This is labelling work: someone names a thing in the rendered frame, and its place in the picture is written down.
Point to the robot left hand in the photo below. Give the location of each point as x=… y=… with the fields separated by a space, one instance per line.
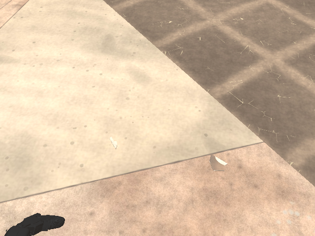
x=36 y=223

